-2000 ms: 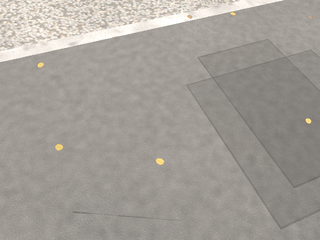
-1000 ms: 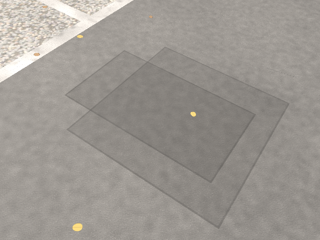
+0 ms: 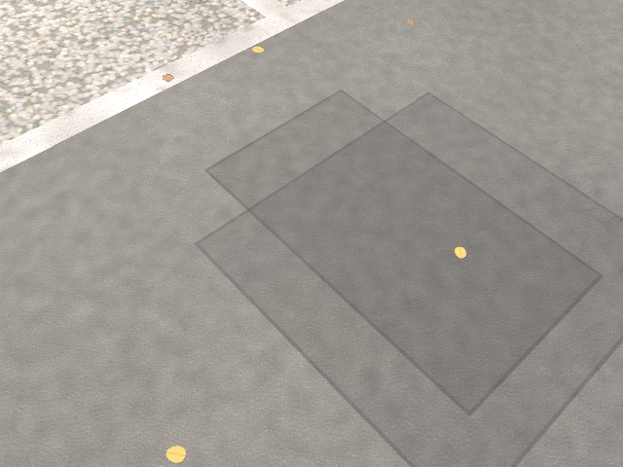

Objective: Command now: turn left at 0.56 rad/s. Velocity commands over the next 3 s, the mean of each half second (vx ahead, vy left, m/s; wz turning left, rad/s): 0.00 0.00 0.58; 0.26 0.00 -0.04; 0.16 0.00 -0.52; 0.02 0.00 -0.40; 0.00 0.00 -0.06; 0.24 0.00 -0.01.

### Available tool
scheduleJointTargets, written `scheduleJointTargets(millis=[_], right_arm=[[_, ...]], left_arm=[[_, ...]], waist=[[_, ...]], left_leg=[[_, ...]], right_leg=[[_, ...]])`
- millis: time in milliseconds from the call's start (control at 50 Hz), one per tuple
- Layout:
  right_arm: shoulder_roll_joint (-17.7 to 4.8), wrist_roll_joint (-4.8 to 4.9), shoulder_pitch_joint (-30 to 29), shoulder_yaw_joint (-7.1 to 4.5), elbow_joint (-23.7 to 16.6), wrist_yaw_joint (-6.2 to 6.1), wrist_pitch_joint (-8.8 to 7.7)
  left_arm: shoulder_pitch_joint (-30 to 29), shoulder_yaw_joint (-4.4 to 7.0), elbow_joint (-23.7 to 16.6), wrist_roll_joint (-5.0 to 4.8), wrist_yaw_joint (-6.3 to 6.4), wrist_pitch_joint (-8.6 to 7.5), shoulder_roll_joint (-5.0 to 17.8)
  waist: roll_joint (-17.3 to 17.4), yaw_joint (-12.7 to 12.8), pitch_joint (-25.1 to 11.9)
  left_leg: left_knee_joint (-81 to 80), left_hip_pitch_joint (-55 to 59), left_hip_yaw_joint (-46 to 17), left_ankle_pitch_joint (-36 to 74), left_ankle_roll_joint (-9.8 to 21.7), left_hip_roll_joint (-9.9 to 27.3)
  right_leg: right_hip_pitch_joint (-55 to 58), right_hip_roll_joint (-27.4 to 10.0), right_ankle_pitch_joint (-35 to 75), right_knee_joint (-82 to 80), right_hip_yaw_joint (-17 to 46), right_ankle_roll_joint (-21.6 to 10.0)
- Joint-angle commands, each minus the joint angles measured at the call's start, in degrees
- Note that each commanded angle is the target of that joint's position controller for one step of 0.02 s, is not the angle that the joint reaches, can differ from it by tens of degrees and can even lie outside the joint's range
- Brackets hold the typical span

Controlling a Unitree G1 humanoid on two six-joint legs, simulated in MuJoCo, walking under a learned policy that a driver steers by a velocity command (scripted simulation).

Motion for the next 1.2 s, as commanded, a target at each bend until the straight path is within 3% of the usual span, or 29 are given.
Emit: scheduleJointTargets(millis=[20, 60, 80, 100, 120, 140, 160, 200, 260, 340, 480, 500, 520, 540, 560, 580, 600, 640, 720, 860, 1020, 1060, 1080, 1100, 1120, 1140, 1160, 1180, 1200], right_arm=[[-9.36, 0.21, -1.70, -2.64, -4.57, -0.05, -0.21], [-8.82, 0.94, -3.17, -2.43, -5.03, -0.23, 0.30], [-7.53, 1.11, -2.36, -2.07, -5.13, -0.44, 0.44], [-4.21, 0.52, 0.05, -1.21, -5.30, -0.34, 0.42], [-6.20, 0.75, -1.05, -2.00, -7.35, -0.23, -0.37], [-10.49, -0.03, 0.68, -3.41, -5.97, -0.16, -0.81], [-11.47, 0.53, 2.00, -4.08, -4.29, 0.03, -0.49], [-8.57, 0.51, 3.72, -3.63, -2.36, -0.24, 0.74], [-5.20, 1.34, -0.27, -2.38, -4.29, 0.22, 1.00], [-3.34, 0.86, -3.61, -1.23, -6.58, 1.09, 0.86], [-4.13, 0.93, 1.50, -1.96, -5.99, 2.46, 1.51], [-5.13, 0.71, 3.99, -2.47, -5.02, 2.11, 1.38], [-9.68, 0.70, 6.17, -3.65, -5.21, 1.34, 1.02], [-14.61, -0.78, 5.07, -3.97, -6.84, 0.86, 0.35], [-11.26, -1.78, 8.67, -3.34, -5.81, 1.26, -0.99], [-9.77, -1.25, 8.74, -2.64, -4.09, 1.31, -1.94], [-7.89, -0.05, 7.20, -2.16, -3.18, 1.16, -2.41], [-5.74, 0.36, 4.70, -0.78, -2.51, 0.73, -2.98], [-5.69, -1.20, 6.10, -0.68, -1.09, 0.21, -5.26], [-7.08, -0.88, 8.03, -1.51, 2.43, 0.55, -6.89], [-8.42, 0.40, 8.82, -2.43, 5.74, 0.81, -5.95], [-10.31, 0.85, 7.49, -2.87, 5.63, 0.24, -5.10], [-10.20, 1.19, 6.50, -2.79, 5.35, -0.11, -4.72], [-8.22, 1.13, 7.63, -1.99, 5.02, -0.21, -4.99], [-2.66, -1.87, 9.69, -0.09, 3.20, 0.16, -5.50], [-1.22, -2.08, 14.94, 1.19, 1.79, 0.78, -6.60], [-7.93, -0.09, 9.41, -0.50, 2.67, 1.10, -6.96], [-8.00, 0.91, 5.50, -0.38, 1.07, 1.00, -6.97], [-7.18, 0.08, 4.98, -0.23, 1.61, 0.22, -6.62]], left_arm=[[0.70, 1.66, -3.96, -0.39, -0.51, -1.70, 5.13], [3.95, 2.01, -2.98, -0.47, -1.05, -2.42, 4.93], [5.63, 2.65, -2.49, -0.07, -1.01, -2.54, 6.60], [6.40, 3.57, -3.11, 1.01, -0.58, -2.21, 10.87], [4.83, 4.04, -3.00, 3.13, -0.87, -1.87, 13.69], [2.21, 3.26, -4.83, 3.09, -0.69, -2.24, 10.42], [-0.84, 2.42, -5.44, 2.26, -0.27, -2.23, 7.51], [-2.59, 1.83, -5.88, 0.59, 0.26, -1.98, 5.89], [0.92, 1.76, -5.10, 0.99, 1.08, -1.03, 6.31], [3.00, 2.90, -4.34, 0.82, 1.16, -0.08, 9.20], [0.37, 3.70, -3.30, -1.92, -0.27, -0.29, 11.07], [2.76, 3.12, -2.01, -2.00, -0.45, -0.47, 9.17], [4.65, 2.06, -2.03, 0.00, -0.78, -0.64, 5.94], [2.56, 0.66, -5.03, 2.35, -0.86, -0.90, 3.24], [-1.59, 1.86, -5.12, 1.00, -0.44, -0.96, 7.26], [-2.04, 2.35, -5.01, -0.46, -0.69, -0.90, 8.55], [-1.64, 2.56, -4.18, -0.57, -0.91, -0.95, 8.33], [-0.58, 2.58, -2.72, -0.40, -1.43, -1.09, 8.23], [0.43, 2.20, -1.15, -1.18, -2.12, -2.47, 6.88], [-0.52, 1.33, -1.70, -1.42, -2.66, -2.75, 4.79], [-5.71, 0.03, -6.12, -1.08, -4.90, -3.24, 3.12], [-1.80, 1.11, -6.58, -0.76, -5.27, -3.28, 5.12], [5.21, 2.41, -4.99, -0.64, -5.07, -3.21, 7.13], [12.64, 4.10, -3.20, -0.62, -4.15, -2.94, 10.60], [17.37, 5.08, -3.03, -0.86, -2.53, -2.29, 16.02], [15.09, 4.81, -6.28, 0.17, -2.85, -2.72, 19.69], [13.88, 3.86, -7.26, -0.04, -3.35, -2.69, 14.74], [11.05, 3.05, -6.73, -0.45, -3.35, -2.83, 12.28], [8.09, 2.63, -6.79, -1.03, -3.14, -2.71, 10.71]], waist=[[10.22, 0.28, -8.95], [10.18, 2.58, -8.93], [8.39, 2.93, -9.29], [-2.95, 1.27, -10.00], [-17.92, 0.15, -5.58], [-12.50, 0.11, -5.43], [-8.58, -1.03, -4.78], [-6.34, -0.74, -3.73], [-8.01, 2.05, -3.95], [-9.65, 4.37, -6.19], [-9.99, 1.07, -6.74], [-6.84, 0.31, -7.43], [5.06, 0.86, -9.55], [19.60, 1.50, -9.70], [12.71, -3.95, -13.84], [10.52, -2.88, -10.84], [8.42, -1.94, -8.37], [10.33, -0.83, -3.83], [7.35, -0.56, -1.44], [5.66, -1.66, 1.63], [4.55, -3.18, 4.81], [6.23, -0.29, 0.24], [5.36, 3.70, -4.53], [2.82, 7.05, -9.51], [-10.52, 6.31, -15.04], [-17.03, 2.79, -26.92], [-5.53, 7.36, -26.76], [-4.68, 5.83, -18.48], [-0.22, 3.75, -12.93]], left_leg=[[-7.06, 8.05, -18.60, 2.95, 9.59, 13.67], [-4.05, 7.05, -19.01, 4.73, 7.44, 11.76], [-1.07, 3.73, -17.54, 0.75, 4.89, 9.43], [10.90, -3.73, -10.28, -14.28, 1.22, 3.83], [22.89, -14.36, -0.05, -27.29, -1.74, -3.00], [34.44, -14.09, -1.99, -25.63, -3.66, 1.16], [38.78, -14.05, -1.33, -21.57, -4.60, 1.70], [43.68, -16.01, 0.19, -15.57, -6.83, 2.37], [38.84, -16.95, 4.41, -12.25, -8.71, 3.72], [26.95, -12.91, 6.89, -14.22, -9.06, 6.70], [0.84, 4.76, 12.67, -5.23, -3.07, 5.01], [-5.86, 12.26, 11.49, 1.49, -1.17, 3.96], [-7.15, 23.87, -0.94, 20.12, 1.91, 12.67], [-5.47, 26.34, -18.79, 37.85, 13.59, 27.91], [-8.10, 23.50, -19.28, 24.85, 18.64, 28.75], [-10.24, 22.68, -15.70, 7.78, 15.94, 25.07], [-12.26, 21.31, -13.69, -9.83, 12.37, 21.52], [-17.06, 17.94, -11.50, -19.16, 9.78, 19.11], [-20.68, 19.52, -6.48, -12.89, 8.93, 19.06], [-23.48, 21.24, 1.25, -6.50, 9.06, 21.80], [-17.93, 22.87, 12.14, 9.39, 6.40, 21.68], [-7.95, 22.42, 14.61, 32.50, 4.39, 20.84], [2.12, 20.69, 16.97, 40.76, 2.35, 18.73], [14.58, 14.69, 18.56, 37.25, -0.67, 15.30], [34.79, -2.21, 18.51, -4.16, -4.78, 10.37], [52.69, -15.58, 8.14, -32.21, -7.53, 0.95], [54.97, -17.64, 1.05, -27.34, -6.71, 4.77], [52.06, -20.22, 2.83, -22.51, -5.46, 6.69], [47.75, -19.40, 3.46, -18.34, -5.33, 9.26]], right_leg=[[3.57, 1.65, 0.18, -6.10, -1.29, -0.96], [9.88, 2.03, 6.58, -17.84, -2.65, -2.58], [15.55, -1.50, 10.67, -22.46, -0.71, -4.04], [21.38, -14.28, 14.25, -25.55, 10.56, -8.75], [16.94, -23.21, 21.82, -28.65, 24.43, -18.37], [15.25, -24.55, 22.99, -28.25, 23.20, -20.97], [14.70, -20.85, 23.05, -26.85, 16.24, -18.51], [16.73, -15.78, 24.04, -25.28, 7.81, -15.31], [20.60, -14.01, 28.42, -25.23, 1.48, -16.10], [24.77, -16.89, 30.36, -24.42, -0.60, -17.34], [19.33, -17.91, 29.30, -18.03, -5.48, -13.74], [15.24, -15.82, 25.14, -13.44, -7.97, -10.56], [4.02, -11.07, 10.05, -1.17, -13.18, -5.09], [-11.06, -3.56, -18.38, 12.55, -13.20, -0.51], [-11.75, -3.65, -18.99, 21.30, -5.51, -0.42], [-14.07, -4.82, -14.39, 22.98, -4.52, -1.45], [-15.46, -5.88, -8.97, 20.84, -4.21, -2.33], [-15.27, -6.08, 0.72, 18.43, -5.01, -2.46], [-16.98, -6.08, 11.07, 14.35, -4.14, -2.93], [-18.20, -5.54, 16.26, 3.43, -1.21, -2.09], [-13.27, -5.30, 13.53, -7.22, -7.46, -5.94], [-4.04, -1.59, 11.08, -8.53, -10.91, -7.78], [5.68, 1.50, 14.38, -11.59, -12.47, -9.17], [18.52, 3.34, 21.23, -14.37, -11.38, -11.10], [35.10, -10.04, 40.34, -13.29, 6.74, -16.04], [45.91, -24.73, 41.13, -19.01, 36.74, -29.56], [42.72, -21.64, 36.86, -21.67, 30.23, -26.98], [36.07, -18.72, 34.10, -21.87, 22.25, -24.28], [28.08, -15.65, 32.74, -22.47, 17.12, -21.60]])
